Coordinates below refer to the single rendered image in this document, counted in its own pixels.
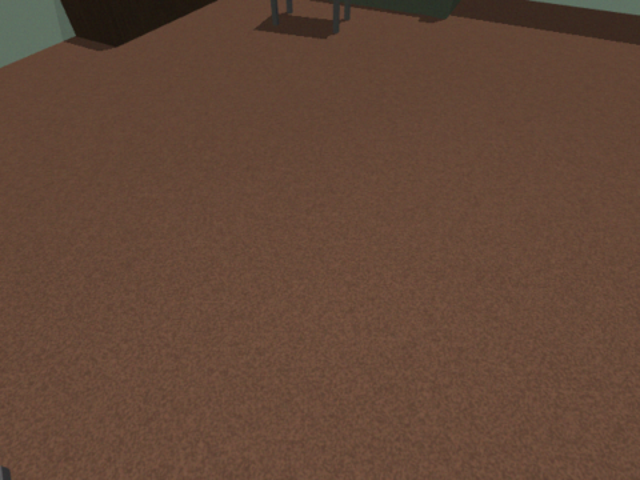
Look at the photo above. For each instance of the sofa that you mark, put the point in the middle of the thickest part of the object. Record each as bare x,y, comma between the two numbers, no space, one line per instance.
435,8

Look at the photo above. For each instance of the small box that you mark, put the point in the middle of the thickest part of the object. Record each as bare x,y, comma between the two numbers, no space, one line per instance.
5,473

